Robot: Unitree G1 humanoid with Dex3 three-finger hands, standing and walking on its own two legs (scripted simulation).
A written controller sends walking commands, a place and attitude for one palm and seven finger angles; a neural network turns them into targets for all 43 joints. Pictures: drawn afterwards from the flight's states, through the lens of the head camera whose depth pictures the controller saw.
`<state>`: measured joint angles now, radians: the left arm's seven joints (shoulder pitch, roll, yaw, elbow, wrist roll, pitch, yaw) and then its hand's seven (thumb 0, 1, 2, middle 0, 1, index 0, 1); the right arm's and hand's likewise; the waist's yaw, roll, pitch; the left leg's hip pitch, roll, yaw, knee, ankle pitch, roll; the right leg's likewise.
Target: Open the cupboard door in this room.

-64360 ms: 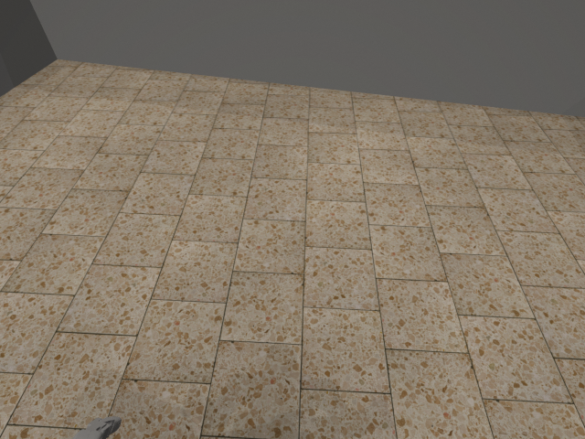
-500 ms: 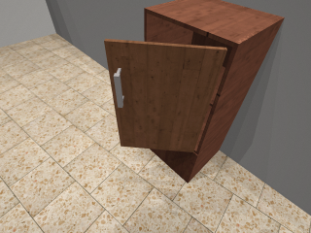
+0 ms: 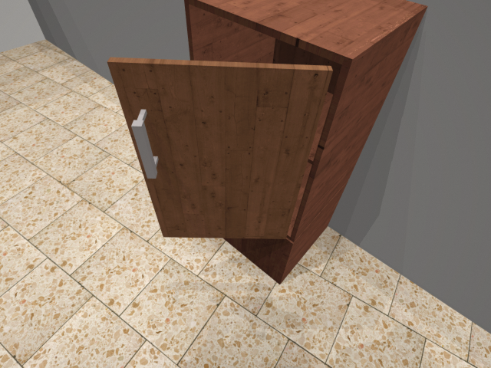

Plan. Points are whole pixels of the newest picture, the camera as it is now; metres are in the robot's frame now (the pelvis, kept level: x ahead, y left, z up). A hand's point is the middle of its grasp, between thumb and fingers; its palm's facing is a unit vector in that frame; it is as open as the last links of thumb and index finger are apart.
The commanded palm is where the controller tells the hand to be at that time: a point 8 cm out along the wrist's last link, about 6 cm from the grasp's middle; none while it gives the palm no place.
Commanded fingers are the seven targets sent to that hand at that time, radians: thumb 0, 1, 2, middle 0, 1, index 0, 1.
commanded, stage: come to a stop and stand still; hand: left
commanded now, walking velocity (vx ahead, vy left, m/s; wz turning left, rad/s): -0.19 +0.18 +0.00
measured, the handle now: (147, 145) +0.53 +0.23 +0.04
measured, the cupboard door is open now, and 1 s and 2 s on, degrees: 41 41 41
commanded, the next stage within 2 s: look again from close up in 1.48 s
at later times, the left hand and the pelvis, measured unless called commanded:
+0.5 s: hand out of the picture -0.01 +0.24 -0.18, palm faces +0.11 -0.98 -0.16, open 7.4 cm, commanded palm none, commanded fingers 0.00 0.90 0.90 -0.20 -0.30 -0.20 -0.30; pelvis -0.04 +0.06 +0.01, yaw +2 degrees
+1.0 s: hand out of the picture -0.01 +0.21 -0.17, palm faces +0.02 -0.98 -0.18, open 7.3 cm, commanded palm none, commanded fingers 0.00 0.90 0.90 -0.20 -0.30 -0.20 -0.30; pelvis -0.05 +0.03 +0.01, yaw +1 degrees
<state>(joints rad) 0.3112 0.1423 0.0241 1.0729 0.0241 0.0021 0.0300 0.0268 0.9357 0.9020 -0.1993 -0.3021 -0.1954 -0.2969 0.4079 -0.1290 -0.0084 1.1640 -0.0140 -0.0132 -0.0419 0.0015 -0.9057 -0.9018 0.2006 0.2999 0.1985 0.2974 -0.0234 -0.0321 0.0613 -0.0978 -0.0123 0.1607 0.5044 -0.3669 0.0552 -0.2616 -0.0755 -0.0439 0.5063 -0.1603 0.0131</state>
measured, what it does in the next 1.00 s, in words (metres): lifts its right foot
